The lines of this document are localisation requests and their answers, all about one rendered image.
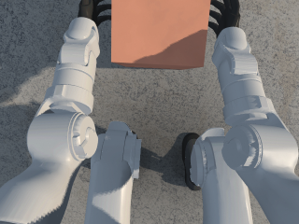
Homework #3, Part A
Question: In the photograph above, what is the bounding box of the robot left forearm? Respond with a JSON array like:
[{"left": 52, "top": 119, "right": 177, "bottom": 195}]
[{"left": 26, "top": 17, "right": 100, "bottom": 151}]

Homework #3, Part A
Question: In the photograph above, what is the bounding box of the robot left thigh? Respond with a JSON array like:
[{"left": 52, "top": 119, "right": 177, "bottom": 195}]
[{"left": 84, "top": 129, "right": 142, "bottom": 224}]

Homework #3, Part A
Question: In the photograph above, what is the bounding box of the robot left upper arm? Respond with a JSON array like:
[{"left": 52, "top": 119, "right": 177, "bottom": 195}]
[{"left": 0, "top": 112, "right": 98, "bottom": 224}]

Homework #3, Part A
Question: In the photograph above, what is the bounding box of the left robot hand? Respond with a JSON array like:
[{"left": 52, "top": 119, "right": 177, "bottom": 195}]
[{"left": 78, "top": 0, "right": 112, "bottom": 29}]

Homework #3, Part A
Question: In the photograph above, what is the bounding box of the carton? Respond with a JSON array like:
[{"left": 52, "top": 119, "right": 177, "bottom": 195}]
[{"left": 111, "top": 0, "right": 211, "bottom": 70}]

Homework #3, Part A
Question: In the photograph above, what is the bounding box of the robot right forearm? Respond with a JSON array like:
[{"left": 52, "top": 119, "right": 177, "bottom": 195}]
[{"left": 211, "top": 26, "right": 289, "bottom": 131}]

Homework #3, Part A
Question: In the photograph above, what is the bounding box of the right robot hand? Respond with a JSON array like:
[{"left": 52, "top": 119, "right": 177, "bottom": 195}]
[{"left": 208, "top": 0, "right": 241, "bottom": 39}]

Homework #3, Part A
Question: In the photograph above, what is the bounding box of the robot right upper arm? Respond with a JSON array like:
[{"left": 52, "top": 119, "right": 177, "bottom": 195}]
[{"left": 221, "top": 123, "right": 299, "bottom": 224}]

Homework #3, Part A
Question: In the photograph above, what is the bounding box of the robot right shin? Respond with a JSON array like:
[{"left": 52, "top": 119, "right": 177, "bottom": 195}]
[{"left": 190, "top": 127, "right": 224, "bottom": 187}]

